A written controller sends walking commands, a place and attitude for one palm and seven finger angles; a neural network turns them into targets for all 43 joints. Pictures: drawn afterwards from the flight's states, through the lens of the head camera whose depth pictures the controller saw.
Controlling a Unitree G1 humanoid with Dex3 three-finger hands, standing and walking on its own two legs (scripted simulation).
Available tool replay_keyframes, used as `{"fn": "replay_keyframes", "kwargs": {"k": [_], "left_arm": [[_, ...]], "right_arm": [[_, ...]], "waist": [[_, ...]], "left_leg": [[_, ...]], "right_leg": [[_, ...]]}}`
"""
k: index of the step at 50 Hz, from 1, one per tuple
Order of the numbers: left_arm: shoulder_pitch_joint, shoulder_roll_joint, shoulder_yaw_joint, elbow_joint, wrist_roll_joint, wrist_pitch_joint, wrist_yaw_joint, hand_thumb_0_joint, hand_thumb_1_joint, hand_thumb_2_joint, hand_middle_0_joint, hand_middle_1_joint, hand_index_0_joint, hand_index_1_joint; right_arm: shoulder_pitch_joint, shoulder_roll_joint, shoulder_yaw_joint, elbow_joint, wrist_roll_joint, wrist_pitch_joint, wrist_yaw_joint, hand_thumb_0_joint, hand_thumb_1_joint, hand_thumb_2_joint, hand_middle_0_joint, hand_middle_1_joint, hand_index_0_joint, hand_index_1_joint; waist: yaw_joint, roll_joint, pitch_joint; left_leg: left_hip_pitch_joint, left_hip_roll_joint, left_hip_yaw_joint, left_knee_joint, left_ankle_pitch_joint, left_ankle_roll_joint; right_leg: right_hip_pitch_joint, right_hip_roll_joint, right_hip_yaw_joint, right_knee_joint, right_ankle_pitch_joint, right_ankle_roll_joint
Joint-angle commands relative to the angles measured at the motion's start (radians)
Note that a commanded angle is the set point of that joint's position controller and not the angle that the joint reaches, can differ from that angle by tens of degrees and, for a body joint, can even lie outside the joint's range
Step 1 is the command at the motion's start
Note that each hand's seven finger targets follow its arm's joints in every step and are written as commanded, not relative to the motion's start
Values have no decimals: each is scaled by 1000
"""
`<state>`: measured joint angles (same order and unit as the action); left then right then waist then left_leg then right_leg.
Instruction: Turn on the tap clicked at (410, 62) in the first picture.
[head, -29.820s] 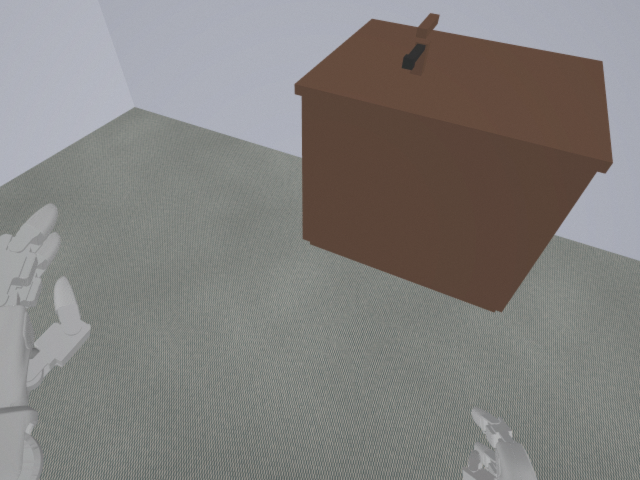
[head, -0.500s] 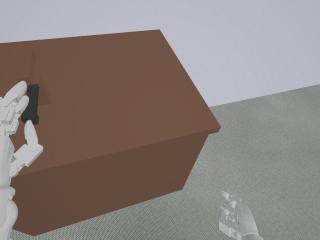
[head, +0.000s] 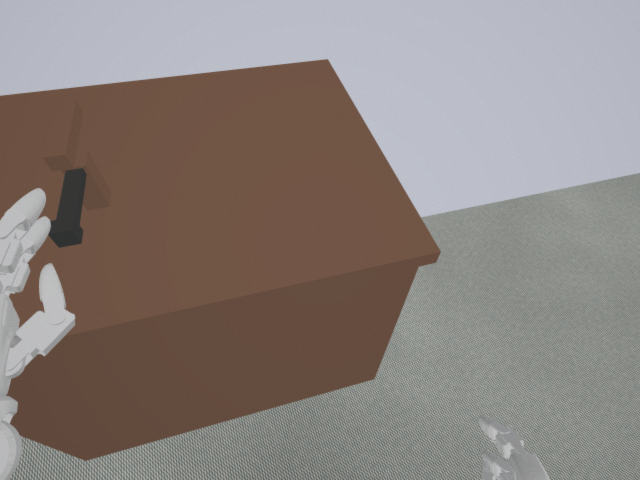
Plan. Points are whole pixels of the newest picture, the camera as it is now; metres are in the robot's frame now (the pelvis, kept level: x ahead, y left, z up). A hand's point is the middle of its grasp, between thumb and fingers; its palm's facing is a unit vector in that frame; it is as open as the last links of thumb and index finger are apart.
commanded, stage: come to a stop and stand still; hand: left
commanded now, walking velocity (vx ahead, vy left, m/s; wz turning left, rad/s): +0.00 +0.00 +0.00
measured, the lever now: (66, 232) +0.38 +0.38 +0.07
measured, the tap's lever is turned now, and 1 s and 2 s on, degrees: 0 0 0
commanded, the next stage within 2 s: look again from close up in 0.30 s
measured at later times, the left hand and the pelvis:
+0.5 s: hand (49, 328) +0.21 +0.26 +0.16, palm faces +0.42 -0.84 -0.35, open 7.4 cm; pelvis +0.00 +0.00 +0.00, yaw +1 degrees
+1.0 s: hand (59, 297) +0.23 +0.26 +0.16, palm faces +0.37 -0.87 -0.34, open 7.4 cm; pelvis +0.00 +0.02 +0.00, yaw +2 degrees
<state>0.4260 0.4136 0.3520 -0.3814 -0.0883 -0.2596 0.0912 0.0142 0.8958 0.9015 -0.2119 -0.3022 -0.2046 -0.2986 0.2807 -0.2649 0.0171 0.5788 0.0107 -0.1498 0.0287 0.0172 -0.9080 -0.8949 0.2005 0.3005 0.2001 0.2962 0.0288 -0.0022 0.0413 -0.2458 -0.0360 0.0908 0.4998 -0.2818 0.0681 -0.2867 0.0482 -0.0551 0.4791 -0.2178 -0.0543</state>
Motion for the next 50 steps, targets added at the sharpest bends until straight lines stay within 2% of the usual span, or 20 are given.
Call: {"fn": "replay_keyframes", "kwargs": {"k": [1, 5, 9, 13, 23, 24, 25, 29, 30, 38, 39, 40, 41, 42, 43, 44, 47, 48, 49, 50], "left_arm": [[-156, 249, 172, -216, -23, -74, 43, 0, 900, 900, -200, -300, -200, -300], [-133, 216, 135, -261, -28, -75, 47, 0, 900, 900, -200, -300, -200, -300], [-68, 195, 136, -233, -32, -62, 51, 0, 900, 900, -200, -300, -200, -300], [-65, 153, 112, -200, -34, -45, 46, 0, 900, 900, -200, -300, -200, -300], [-121, 122, 90, -259, 3, 14, 38, 0, 900, 900, -200, -300, -200, -300], [-119, 151, 114, -275, 6, 21, 41, 0, 900, 900, -200, -300, -200, -300], [-118, 111, 86, -280, 8, 23, 39, 0, 900, 900, -200, -300, -200, -300], [-96, 137, 119, -277, 16, 40, 44, 0, 900, 900, -200, -300, -200, -300], [-90, 99, 89, -273, 15, 42, 40, 0, 900, 900, -200, -300, -200, -300], [-57, 100, 90, -293, 18, 42, 38, 0, 900, 900, -200, -300, -200, -300], [-964, 836, 281, -617, 67, -117, 45, 0, 900, 900, -200, -300, -200, -300], [-675, 340, 302, -25, 161, 91, 0, 0, 900, 900, -200, -300, -200, -300], [-426, 117, 36, 5, 13, 168, -28, 0, 900, 900, -200, -300, -200, -300], [-413, 77, 69, -122, -45, 202, -60, 0, 900, 900, -200, -300, -200, -300], [-297, 106, 83, -81, -85, 261, -77, 0, 900, 900, -200, -300, -200, -300], [-211, 14, 8, -44, -93, 316, -91, 0, 900, 900, -200, -300, -200, -300], [-132, 36, -40, -212, 5, 351, -70, 0, 900, 900, -200, -300, -200, -300], [-108, 35, -38, -246, 17, 336, -50, 0, 900, 900, -200, -300, -200, -300], [-104, 98, 29, -284, 20, 307, -21, 0, 900, 900, -200, -300, -200, -300], [-178, 110, 37, -350, 26, 266, 5, 0, 900, 900, -200, -300, -200, -300]], "right_arm": [[-101, -117, -48, -146, 1, -61, -18, 0, -900, -900, 200, 300, 200, 300], [-97, -115, -49, -139, 8, -68, -11, 0, -900, -900, 200, 300, 200, 300], [-100, -124, -59, -131, 13, -66, -8, 0, -900, -900, 200, 300, 200, 300], [-130, -116, -60, -134, 16, -46, -15, 0, -900, -900, 200, 300, 200, 300], [-195, -94, -39, -157, 5, -7, -39, 0, -900, -900, 200, 300, 200, 300], [-203, -98, -37, -158, 2, -3, -41, 0, -900, -900, 200, 300, 200, 300], [-201, -84, -33, -160, 0, 1, -44, 0, -900, -900, 200, 300, 200, 300], [-206, -90, -30, -168, -5, 11, -50, 0, -900, -900, 200, 300, 200, 300], [-204, -79, -26, -172, -6, 16, -51, 0, -900, -900, 200, 300, 200, 300], [-197, -86, -28, -184, -8, 28, -57, 0, -900, -900, 200, 300, 200, 300], [35, -136, 161, -317, 75, 40, -127, 0, -900, -900, 200, 300, 200, 300], [-149, -49, -26, -92, -53, 18, -106, 0, -900, -900, 200, 300, 200, 300], [-144, -93, -49, -117, -19, 15, -47, 0, -900, -900, 200, 300, 200, 300], [-152, -139, -62, -115, -24, -1, -42, 0, -900, -900, 200, 300, 200, 300], [-175, -147, -58, -104, -15, -2, -44, 0, -900, -900, 200, 300, 200, 300], [-215, -128, -32, -113, 5, 4, -29, 0, -900, -900, 200, 300, 200, 300], [-249, -132, -32, -119, 5, 21, -4, 0, -900, -900, 200, 300, 200, 300], [-264, -130, -33, -128, 0, 28, -3, 0, -900, -900, 200, 300, 200, 300], [-282, -126, -30, -129, 6, 34, -4, 0, -900, -900, 200, 300, 200, 300], [-286, -118, -33, -137, -10, 35, -8, 0, -900, -900, 200, 300, 200, 300]], "waist": [[11, 73, -166], [13, 93, -195], [14, 49, -204], [10, 5, -144], [2, 15, -145], [2, 47, -158], [0, 45, -166], [1, 41, -164], [-2, 35, -159], [-3, 47, -151], [-71, 351, -48], [47, 252, -283], [7, 215, -272], [25, 149, -347], [53, 116, -315], [57, 102, -245], [41, -3, -182], [37, -32, -168], [40, -27, -170], [35, -12, -216]], "left_leg": [[-11, 70, -163, -58, 108, -50], [19, 69, -172, -50, 200, -61], [35, 73, -176, -59, 260, -65], [22, 89, -179, -105, 203, -65], [43, 110, -163, -151, 124, -46], [56, 110, -165, -149, 139, -46], [61, 115, -159, -151, 157, -49], [56, 117, -156, -155, 168, -51], [54, 120, -150, -157, 169, -52], [42, 127, -151, -163, 207, -59], [-310, 151, -245, -146, 77, -44], [92, 89, -180, -119, 294, -133], [230, 106, -223, -107, 602, -202], [337, 117, -218, -92, 668, -188], [314, 99, -188, -88, 663, -163], [270, 100, -168, -95, 668, -167], [149, 105, -177, -72, 531, -119], [111, 101, -176, -66, 454, -112], [94, 97, -163, -63, 398, -109], [75, 87, -177, -58, 333, -115]], "right_leg": [[107, -152, 192, -88, 114, 7], [131, -155, 169, -64, 203, 9], [150, -150, 154, -53, 262, 13], [120, -139, 134, -77, 190, 30], [148, -119, 139, -115, 147, 36], [153, -117, 146, -110, 166, 33], [166, -118, 132, -104, 182, 33], [181, -112, 136, -112, 202, 32], [181, -114, 127, -114, 202, 34], [193, -107, 113, -105, 225, 35], [294, -11, 88, 87, -60, 110], [140, 8, 47, 77, 24, 19], [-10, 7, -20, 62, 43, 11], [-60, 5, 14, 74, 49, 36], [-41, -6, 18, 64, 47, 31], [-31, -1, 3, 60, 55, 31], [-13, -5, -24, 60, 82, 34], [-16, -5, -27, 59, 76, 33], [-12, 6, -23, 60, 67, 31], [-16, 1, -23, 74, 56, 30]]}}
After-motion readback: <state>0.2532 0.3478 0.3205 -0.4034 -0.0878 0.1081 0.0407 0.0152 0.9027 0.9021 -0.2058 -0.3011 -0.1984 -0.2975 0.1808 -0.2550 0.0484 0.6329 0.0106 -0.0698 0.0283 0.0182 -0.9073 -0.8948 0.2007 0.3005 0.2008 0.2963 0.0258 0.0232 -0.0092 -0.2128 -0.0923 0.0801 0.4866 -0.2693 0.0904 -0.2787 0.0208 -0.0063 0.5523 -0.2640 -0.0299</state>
